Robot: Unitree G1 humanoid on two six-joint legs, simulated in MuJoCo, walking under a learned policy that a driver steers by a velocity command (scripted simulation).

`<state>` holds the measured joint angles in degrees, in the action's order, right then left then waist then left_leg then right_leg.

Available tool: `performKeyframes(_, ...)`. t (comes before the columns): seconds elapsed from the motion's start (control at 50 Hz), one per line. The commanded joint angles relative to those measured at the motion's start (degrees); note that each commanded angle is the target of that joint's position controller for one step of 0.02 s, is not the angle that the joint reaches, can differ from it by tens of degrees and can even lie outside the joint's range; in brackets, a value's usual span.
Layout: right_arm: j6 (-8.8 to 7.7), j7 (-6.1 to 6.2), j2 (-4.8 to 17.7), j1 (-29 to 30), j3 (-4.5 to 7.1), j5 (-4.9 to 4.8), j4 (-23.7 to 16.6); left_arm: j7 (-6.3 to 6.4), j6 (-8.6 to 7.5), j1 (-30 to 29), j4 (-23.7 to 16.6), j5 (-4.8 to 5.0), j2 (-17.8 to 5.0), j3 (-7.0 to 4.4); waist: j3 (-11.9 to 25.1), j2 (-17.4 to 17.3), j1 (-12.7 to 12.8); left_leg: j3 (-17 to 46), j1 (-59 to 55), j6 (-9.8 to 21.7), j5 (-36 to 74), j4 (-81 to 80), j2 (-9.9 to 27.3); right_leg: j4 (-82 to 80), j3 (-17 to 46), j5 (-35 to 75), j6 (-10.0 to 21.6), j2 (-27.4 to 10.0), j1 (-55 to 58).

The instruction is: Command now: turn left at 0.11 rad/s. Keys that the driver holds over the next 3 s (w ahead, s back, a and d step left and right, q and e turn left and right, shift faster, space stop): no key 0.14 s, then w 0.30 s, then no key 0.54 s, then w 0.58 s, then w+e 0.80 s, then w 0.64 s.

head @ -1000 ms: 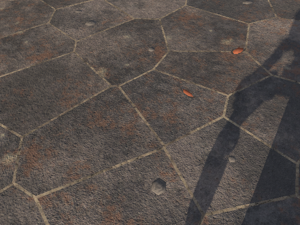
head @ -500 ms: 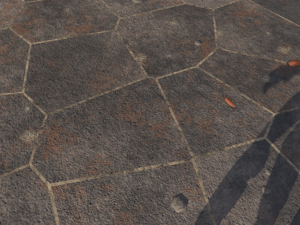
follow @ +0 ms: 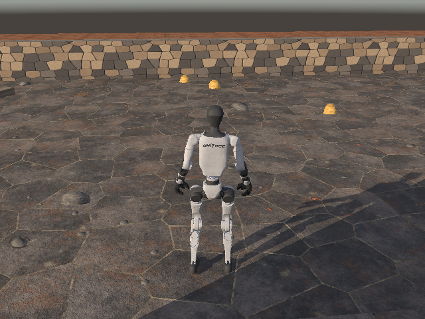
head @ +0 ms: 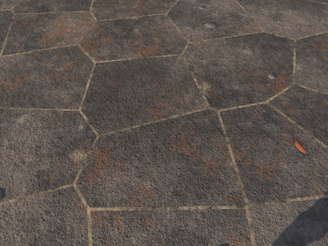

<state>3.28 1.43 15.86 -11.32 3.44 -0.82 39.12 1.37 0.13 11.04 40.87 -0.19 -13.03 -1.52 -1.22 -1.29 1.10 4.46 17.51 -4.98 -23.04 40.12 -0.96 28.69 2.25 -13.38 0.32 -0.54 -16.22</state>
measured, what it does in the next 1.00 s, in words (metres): walks ahead: left foot, then left foot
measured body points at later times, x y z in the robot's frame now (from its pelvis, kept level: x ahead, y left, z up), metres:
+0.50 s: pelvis +0.06 -0.02 +0.00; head +0.07 -0.04 +0.45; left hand +0.14 +0.26 -0.11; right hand +0.14 -0.29 -0.13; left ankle -0.02 +0.13 -0.68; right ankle +0.05 -0.11 -0.74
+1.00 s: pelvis +0.17 -0.01 +0.00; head +0.19 +0.00 +0.44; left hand +0.25 +0.26 -0.14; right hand +0.33 -0.25 -0.11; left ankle +0.25 +0.10 -0.74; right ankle +0.12 -0.14 -0.71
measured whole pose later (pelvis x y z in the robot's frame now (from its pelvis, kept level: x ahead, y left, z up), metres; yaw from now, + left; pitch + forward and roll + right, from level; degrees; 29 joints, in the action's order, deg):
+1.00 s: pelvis +0.17 -0.01 +0.00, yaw -1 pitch +0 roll +1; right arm -1.2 0.1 12.3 -6.2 1.7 0.8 44.2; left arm 1.8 1.3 13.4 49.2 -0.1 -15.5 -1.8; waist -2.3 1.6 0.9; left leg -2.0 19.5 2.2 -7.4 26.5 -1.5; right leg 46.0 2.2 -31.6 -3.3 -1.1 -16.7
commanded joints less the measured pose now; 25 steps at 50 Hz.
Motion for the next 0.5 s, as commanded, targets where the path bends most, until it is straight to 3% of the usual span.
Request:
performKeyframes(0.02, -1.23, -0.25, 3.4, -0.9, 0.72, 0.10, -2.5, 0.15, -0.28, 1.4, -1.8, 1.04, -9.6, -2.31, 4.1, 11.8, -0.7, -3.8, -5.8, 2.0, 12.5, -19.9, -1.0, -4.9, 10.3, 21.3, 9.4, -9.6, 6.6)
performKeyframes(0.04, -1.31, -0.04, 5.0, -1.3, 0.88, 0.77, -2.5, -0.01, -0.94, 3.1, -1.3, 0.92, -9.2, -2.08, 4.7, 9.9, -0.5, -0.7, -10.7, 3.7, 17.5, -21.1, 1.1, -4.9, 10.3, 19.0, 6.8, -9.1, 3.9)
performKeyframes(0.06, -1.22, 0.46, 8.5, -2.2, 1.44, 1.38, -2.9, -0.60, -1.99, 3.7, -1.7, -0.44, -8.1, -1.59, 7.2, 3.2, 0.7, 3.8, -16.3, 5.7, 30.5, -17.0, 6.4, -1.9, 7.2, 14.5, 3.7, -6.7, 0.2)
performKeyframes(0.08, -1.14, 0.22, 8.7, -1.4, 1.68, 1.56, -1.3, -1.00, -2.81, 4.2, -1.7, -0.95, -5.9, -1.11, 7.8, -6.0, 2.5, 4.3, -12.1, 9.0, 25.9, -14.6, 7.1, -2.4, 1.4, 5.3, 0.5, -1.9, 1.3)
performKeyframes(0.1, -1.40, -0.29, 4.8, 0.0, 0.81, 1.54, -2.1, -1.03, -2.94, 0.8, -1.4, -1.47, -7.0, -1.14, 6.3, -4.4, 0.2, 4.7, -8.3, 9.8, 19.0, -16.1, 6.4, -1.5, 0.5, 3.0, -1.7, -1.3, 3.4)
performKeyframes(0.12, -1.73, -0.42, 3.1, 0.3, 0.22, 2.04, -1.7, -1.02, -2.79, -1.0, -1.2, -1.23, -7.1, -1.33, 4.7, -3.4, -0.2, 4.6, -6.3, 9.0, 14.8, -16.9, 5.8, -1.5, 0.3, 3.3, -2.3, -1.2, 3.6)
performKeyframes(0.14, -2.06, -0.36, 3.6, 0.5, 0.25, 2.04, -1.6, -0.76, -2.39, -1.5, -0.9, -0.93, -6.7, -1.31, 3.0, -3.0, -0.3, 3.9, -4.8, 8.2, 13.4, -17.0, 4.9, -1.2, 0.3, 4.1, -2.2, -1.2, 3.6)
performKeyframes(0.18, -2.54, -0.15, 4.9, -1.9, 0.53, 1.42, -0.4, -0.40, -1.68, -0.3, -0.2, -0.50, -6.2, -1.37, 1.3, -5.0, -1.0, 4.9, -3.1, 8.9, -1.9, -19.3, 4.7, 1.9, -2.5, -4.9, -1.7, 1.4, 1.9)
performKeyframes(0.22, -2.68, 0.01, 8.3, -5.4, 1.40, 0.82, 0.2, -0.28, -2.12, -1.6, -0.9, 0.65, -6.5, -1.78, -3.8, -9.8, -3.0, 14.6, -1.9, 13.5, -21.7, -26.2, 10.6, 10.3, -5.7, -12.4, -0.9, 3.4, -6.9)
performKeyframes(0.26, -3.72, 0.29, 9.3, -6.8, 1.57, 0.37, 0.8, -0.69, -3.57, -3.9, -2.4, 1.85, -6.9, -2.22, -8.5, -12.0, -3.8, 24.2, -1.6, 18.1, -23.4, -30.6, 16.8, 17.7, -2.4, -14.3, 1.3, 0.4, -13.6)
performKeyframes(0.28, -4.39, 0.36, 8.9, -7.0, 1.53, 0.24, 1.1, -1.12, -4.24, -4.0, -2.6, 2.14, -7.1, -2.40, -8.7, -12.2, -3.8, 25.4, -4.2, 18.9, -20.3, -30.7, 18.2, 19.8, -0.9, -16.4, 2.4, -1.2, -17.0)
performKeyframes(0.32, -5.03, 0.16, 8.2, -5.5, 1.37, -0.54, 0.9, -2.21, -5.37, -3.3, -2.4, 2.26, -6.6, -2.20, -7.1, -9.3, -3.0, 21.9, -7.8, 17.9, -12.9, -29.8, 17.3, 14.6, -0.8, -16.3, 4.1, -2.6, -16.3)
performKeyframes(0.36, -4.86, -0.33, 8.5, -1.5, 1.39, -1.17, 0.2, -2.99, -5.99, 1.5, 0.3, 1.70, -6.0, -2.22, -3.3, -6.7, 0.2, 13.3, -2.7, 15.4, -4.0, -27.1, 12.5, 3.6, -4.7, -4.4, 4.1, 0.2, -1.0)
performKeyframes(0.38, -4.67, -0.51, 8.0, -1.0, 1.27, -0.98, 0.2, -3.15, -5.97, 6.0, 2.5, 1.36, -6.3, -2.68, -1.1, -5.7, 2.2, 10.2, 1.0, 14.3, -1.9, -23.9, 10.4, 0.5, -6.6, 2.3, 3.1, 2.3, 8.2)
performKeyframes(0.4, -4.72, -0.63, 6.3, -1.2, 0.77, -0.44, 0.1, -3.10, -5.73, 10.6, 4.3, 1.21, -7.1, -3.21, 0.7, -3.9, 3.8, 7.6, 4.2, 13.0, -0.7, -19.3, 8.3, 0.3, -6.0, 2.3, 2.4, 2.7, 15.0)
performKeyframes(0.42, -5.09, -0.89, 2.6, -0.1, -0.37, 0.22, -0.7, -2.72, -5.78, 16.4, 5.2, 1.24, -9.5, -3.82, 2.0, 3.7, 6.0, 2.3, 10.1, 9.7, 1.4, -5.2, 3.8, -5.2, 4.8, -3.0, 4.5, -4.7, 21.3)
performKeyframes(0.44, -6.23, -0.66, 1.0, -0.5, -0.77, -0.21, -3.8, -2.97, -6.03, 20.4, 4.7, 0.88, -17.5, -5.38, 3.5, 19.9, 6.0, -3.2, 22.2, 6.1, -6.3, 13.5, -2.7, -15.6, 32.0, -13.8, 13.2, -18.9, 26.4)
performKeyframes(0.46, -7.09, -0.30, 5.0, -0.6, 0.44, -1.27, -3.7, -3.13, -6.41, 17.2, 3.9, -0.04, -14.7, -4.36, 0.6, 15.2, 4.3, 2.0, 27.0, 6.2, -10.5, 23.3, -0.8, -19.2, 40.5, -16.8, 17.4, -22.9, 22.3)
performKeyframes(0.48, -7.46, -0.44, 6.5, -1.0, 0.96, -1.62, -2.9, -2.80, -6.59, 12.7, 2.8, 0.00, -12.0, -3.43, -3.6, 10.6, 2.2, 2.9, 29.3, 7.0, -5.7, 26.2, 2.0, -17.7, 33.8, -10.7, 16.1, -21.6, 19.7)
performKeyframes(0.5, -7.41, -0.59, 6.1, -1.7, 0.94, -1.02, -1.5, -2.59, -6.55, 10.0, 2.0, -0.10, -10.6, -2.93, -3.6, 7.5, 1.1, 1.6, 27.8, 7.3, -1.1, 25.9, 3.7, -16.5, 25.9, -0.6, 13.8, -18.3, 18.5)
Next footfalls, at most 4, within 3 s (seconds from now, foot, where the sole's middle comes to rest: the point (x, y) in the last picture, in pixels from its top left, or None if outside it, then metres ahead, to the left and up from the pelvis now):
0.04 left None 0.02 0.14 -0.78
0.82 left None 0.29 0.10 -0.78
1.12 right None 0.21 -0.13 -0.78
1.54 left None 0.49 0.14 -0.78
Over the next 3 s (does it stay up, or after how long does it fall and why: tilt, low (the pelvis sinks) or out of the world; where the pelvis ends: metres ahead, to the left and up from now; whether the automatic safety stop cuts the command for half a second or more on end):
stays up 1.13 -0.14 0.00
